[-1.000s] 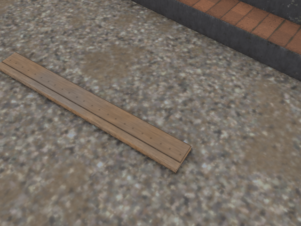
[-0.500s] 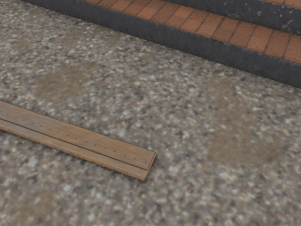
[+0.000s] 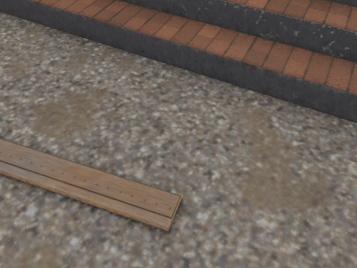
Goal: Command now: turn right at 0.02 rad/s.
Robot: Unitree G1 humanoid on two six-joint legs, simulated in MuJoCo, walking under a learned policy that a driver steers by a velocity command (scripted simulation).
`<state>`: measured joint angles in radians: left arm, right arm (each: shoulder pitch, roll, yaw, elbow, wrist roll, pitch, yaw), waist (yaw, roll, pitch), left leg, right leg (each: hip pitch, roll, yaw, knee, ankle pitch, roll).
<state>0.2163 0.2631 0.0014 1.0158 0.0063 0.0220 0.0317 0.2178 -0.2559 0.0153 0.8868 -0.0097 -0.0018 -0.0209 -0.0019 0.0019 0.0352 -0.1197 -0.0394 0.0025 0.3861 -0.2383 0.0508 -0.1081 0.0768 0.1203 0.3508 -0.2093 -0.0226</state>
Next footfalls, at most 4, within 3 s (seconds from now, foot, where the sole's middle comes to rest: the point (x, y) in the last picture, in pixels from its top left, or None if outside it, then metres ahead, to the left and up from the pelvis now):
1.24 right None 0.13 -0.12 -0.78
1.72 left None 0.46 0.02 -0.78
2.24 right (191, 205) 0.78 -0.03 -0.78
2.60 left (151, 234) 0.64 0.13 -0.75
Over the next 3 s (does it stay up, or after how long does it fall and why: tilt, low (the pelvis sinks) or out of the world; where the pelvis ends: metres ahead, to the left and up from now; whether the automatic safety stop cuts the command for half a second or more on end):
stays up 0.72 0.02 0.01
